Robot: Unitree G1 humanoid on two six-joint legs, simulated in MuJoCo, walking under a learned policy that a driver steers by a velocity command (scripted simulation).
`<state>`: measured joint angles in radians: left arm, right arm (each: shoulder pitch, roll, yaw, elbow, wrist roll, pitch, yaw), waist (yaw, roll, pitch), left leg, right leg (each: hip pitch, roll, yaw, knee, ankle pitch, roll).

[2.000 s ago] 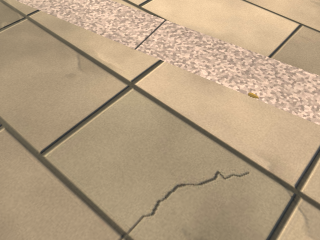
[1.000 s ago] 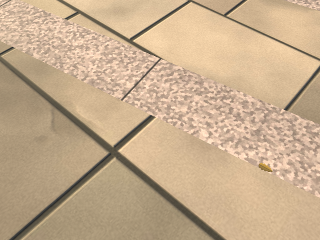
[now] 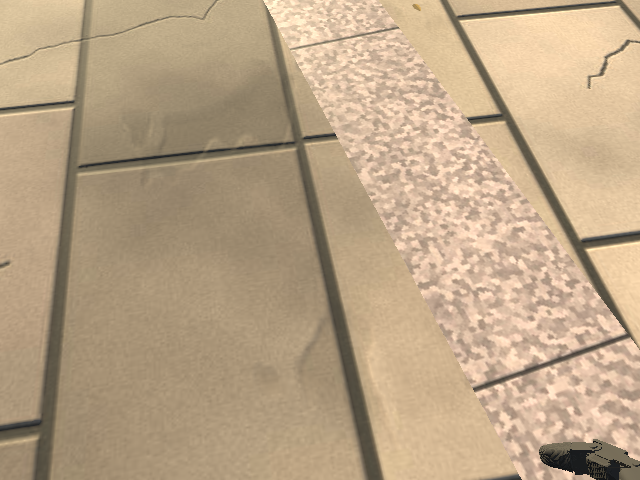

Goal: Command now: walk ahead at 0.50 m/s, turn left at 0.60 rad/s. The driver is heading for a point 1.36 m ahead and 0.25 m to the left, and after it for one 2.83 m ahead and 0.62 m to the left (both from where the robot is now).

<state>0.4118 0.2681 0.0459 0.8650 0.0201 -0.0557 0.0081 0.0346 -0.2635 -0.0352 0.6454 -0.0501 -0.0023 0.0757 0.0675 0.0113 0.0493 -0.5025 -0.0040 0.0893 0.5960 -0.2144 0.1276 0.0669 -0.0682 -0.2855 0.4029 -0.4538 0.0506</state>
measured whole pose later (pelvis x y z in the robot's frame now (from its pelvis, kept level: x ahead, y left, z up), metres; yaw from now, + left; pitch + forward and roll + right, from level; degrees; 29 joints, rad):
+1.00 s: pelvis +0.29 +0.03 +0.02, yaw +21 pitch -1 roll +0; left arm 0.24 0.24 0.01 0.85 0.01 0.02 0.00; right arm 0.25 -0.22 0.01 0.90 -0.02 0.02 -0.02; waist 0.03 -0.02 0.02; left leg -0.16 -0.04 -0.05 0.45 -0.26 0.02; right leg -0.27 0.02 -0.03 0.41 -0.12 -0.04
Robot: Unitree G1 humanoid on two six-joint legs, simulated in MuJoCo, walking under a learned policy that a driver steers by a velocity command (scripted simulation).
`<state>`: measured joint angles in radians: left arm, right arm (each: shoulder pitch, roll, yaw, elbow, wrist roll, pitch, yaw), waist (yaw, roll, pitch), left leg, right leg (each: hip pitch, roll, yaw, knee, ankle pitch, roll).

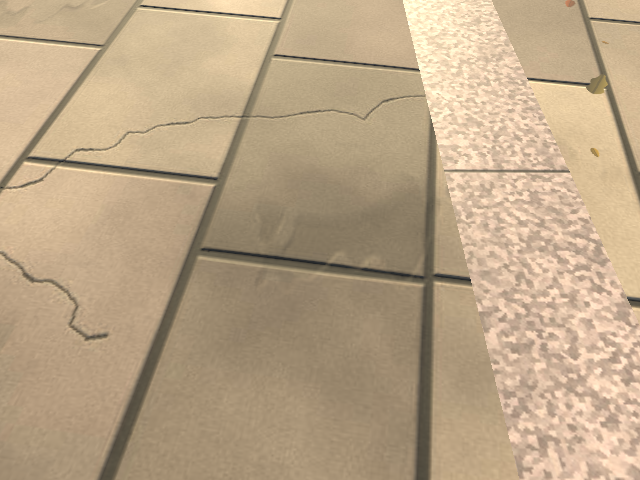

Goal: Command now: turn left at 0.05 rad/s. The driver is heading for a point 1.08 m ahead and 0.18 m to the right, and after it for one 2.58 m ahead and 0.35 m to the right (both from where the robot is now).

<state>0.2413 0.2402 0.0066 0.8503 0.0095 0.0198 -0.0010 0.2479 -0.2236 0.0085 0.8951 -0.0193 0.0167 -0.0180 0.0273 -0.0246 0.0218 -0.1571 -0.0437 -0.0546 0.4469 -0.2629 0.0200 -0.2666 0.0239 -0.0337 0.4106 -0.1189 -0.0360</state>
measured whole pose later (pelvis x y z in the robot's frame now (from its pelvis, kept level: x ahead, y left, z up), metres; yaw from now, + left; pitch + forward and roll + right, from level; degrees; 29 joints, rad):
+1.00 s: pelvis +0.23 -0.05 +0.00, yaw -1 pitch +0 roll +0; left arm 0.47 0.15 0.01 1.10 0.02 -0.09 0.00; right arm 0.11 -0.22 -0.04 0.98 -0.03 -0.04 0.03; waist 0.03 0.03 0.03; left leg -0.62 0.07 0.05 0.86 -0.12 0.04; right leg 0.06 0.07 -0.07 0.20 -0.27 -0.08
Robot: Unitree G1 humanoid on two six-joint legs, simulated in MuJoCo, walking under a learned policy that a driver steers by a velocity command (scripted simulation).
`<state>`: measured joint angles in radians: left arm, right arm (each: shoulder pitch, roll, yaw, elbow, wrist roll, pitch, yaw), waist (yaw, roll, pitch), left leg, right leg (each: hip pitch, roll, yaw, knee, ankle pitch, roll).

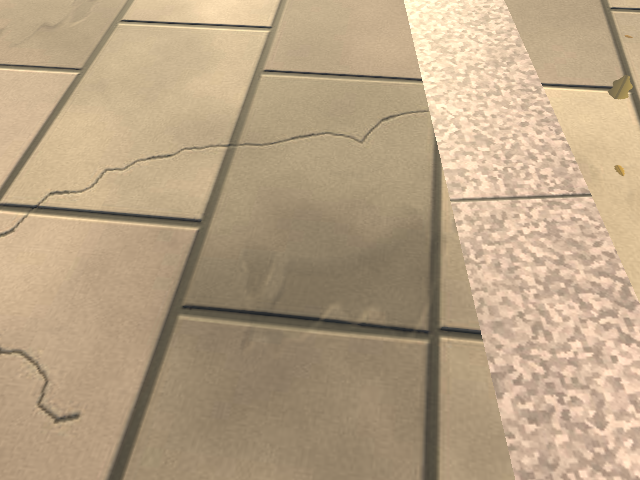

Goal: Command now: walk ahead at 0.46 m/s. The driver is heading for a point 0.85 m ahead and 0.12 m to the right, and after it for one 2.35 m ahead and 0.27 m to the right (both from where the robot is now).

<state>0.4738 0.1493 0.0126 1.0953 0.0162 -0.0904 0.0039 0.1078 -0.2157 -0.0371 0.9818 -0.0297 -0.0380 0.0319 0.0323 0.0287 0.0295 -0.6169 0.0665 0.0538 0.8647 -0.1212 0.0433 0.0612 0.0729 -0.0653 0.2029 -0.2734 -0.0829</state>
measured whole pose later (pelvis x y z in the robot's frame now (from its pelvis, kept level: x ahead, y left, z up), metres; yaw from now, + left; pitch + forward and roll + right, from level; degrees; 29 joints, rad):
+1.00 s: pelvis +0.57 -0.03 +0.00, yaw +0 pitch +0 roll +0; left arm 0.38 0.19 0.05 1.06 0.02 -0.09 0.00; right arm 0.19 -0.22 -0.06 0.96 -0.04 -0.05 0.02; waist 0.02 0.03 0.04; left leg -0.58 0.10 0.00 1.02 -0.20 0.05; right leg -0.10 0.07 -0.10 0.28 -0.18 -0.09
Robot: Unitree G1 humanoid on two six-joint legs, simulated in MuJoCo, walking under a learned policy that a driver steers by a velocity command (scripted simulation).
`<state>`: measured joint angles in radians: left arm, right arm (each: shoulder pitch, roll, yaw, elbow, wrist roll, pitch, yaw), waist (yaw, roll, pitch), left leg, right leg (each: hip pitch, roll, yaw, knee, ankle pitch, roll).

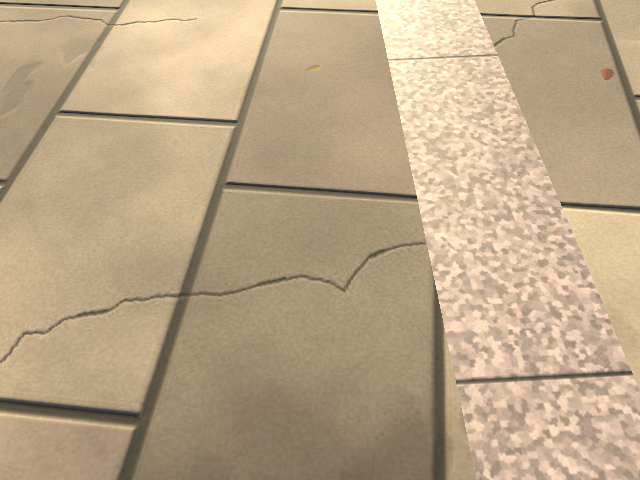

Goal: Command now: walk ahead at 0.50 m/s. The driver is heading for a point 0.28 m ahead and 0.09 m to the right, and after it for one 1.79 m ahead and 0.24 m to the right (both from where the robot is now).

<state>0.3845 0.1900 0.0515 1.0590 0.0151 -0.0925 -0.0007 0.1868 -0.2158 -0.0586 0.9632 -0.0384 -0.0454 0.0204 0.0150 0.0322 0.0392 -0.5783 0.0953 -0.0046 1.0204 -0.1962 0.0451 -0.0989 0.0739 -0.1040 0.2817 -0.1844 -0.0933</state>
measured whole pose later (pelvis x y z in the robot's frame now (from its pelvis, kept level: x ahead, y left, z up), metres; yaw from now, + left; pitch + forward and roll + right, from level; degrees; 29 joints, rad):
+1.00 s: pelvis +0.49 -0.08 -0.01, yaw -26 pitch +0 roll +0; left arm 0.25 0.23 0.07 0.94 0.01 -0.05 -0.01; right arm 0.26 -0.22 -0.06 0.91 -0.03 -0.05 0.01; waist -0.01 0.02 0.06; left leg -0.46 0.12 0.02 1.14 -0.30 0.02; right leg -0.20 0.09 -0.09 0.38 -0.19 -0.12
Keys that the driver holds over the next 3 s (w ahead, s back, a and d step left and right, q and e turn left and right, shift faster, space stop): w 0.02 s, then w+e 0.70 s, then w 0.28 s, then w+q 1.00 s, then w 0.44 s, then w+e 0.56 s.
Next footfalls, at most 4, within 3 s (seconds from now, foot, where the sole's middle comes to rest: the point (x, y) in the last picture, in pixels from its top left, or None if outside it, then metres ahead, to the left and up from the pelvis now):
0.28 left None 0.32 0.12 -0.78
0.82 right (417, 468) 0.52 -0.14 -0.78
1.38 left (396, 325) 0.87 -0.12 -0.78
1.94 right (460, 231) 1.17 -0.32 -0.78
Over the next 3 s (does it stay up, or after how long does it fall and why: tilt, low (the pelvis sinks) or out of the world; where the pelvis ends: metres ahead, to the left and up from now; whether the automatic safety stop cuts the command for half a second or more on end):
stays up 1.54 -0.15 -0.03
